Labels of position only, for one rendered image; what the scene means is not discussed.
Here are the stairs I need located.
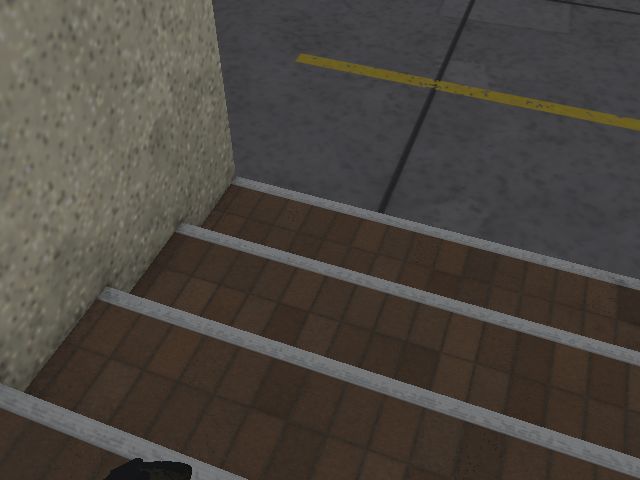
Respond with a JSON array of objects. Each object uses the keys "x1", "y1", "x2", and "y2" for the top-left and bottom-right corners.
[{"x1": 0, "y1": 176, "x2": 640, "y2": 480}]

